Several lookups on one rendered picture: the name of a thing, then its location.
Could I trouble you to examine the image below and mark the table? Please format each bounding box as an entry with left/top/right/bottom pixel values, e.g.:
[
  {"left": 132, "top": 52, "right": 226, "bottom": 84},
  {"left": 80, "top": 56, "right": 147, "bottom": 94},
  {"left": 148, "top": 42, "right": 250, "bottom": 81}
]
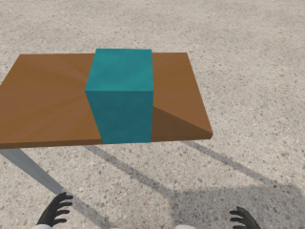
[{"left": 0, "top": 52, "right": 214, "bottom": 194}]

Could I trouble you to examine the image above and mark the carton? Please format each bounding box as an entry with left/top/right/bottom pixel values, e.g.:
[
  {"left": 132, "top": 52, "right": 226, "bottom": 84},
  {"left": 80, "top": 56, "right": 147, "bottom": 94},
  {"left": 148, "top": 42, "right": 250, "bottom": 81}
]
[{"left": 85, "top": 48, "right": 154, "bottom": 143}]

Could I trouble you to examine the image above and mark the left robot hand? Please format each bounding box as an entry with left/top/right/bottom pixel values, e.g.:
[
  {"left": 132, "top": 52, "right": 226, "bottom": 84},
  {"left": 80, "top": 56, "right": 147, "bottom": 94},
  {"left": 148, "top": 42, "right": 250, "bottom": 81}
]
[{"left": 36, "top": 192, "right": 73, "bottom": 227}]

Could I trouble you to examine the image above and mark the right robot hand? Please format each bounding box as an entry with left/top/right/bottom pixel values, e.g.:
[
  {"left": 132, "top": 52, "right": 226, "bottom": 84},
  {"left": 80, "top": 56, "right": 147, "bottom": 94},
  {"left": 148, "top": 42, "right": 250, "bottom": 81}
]
[{"left": 229, "top": 206, "right": 261, "bottom": 229}]

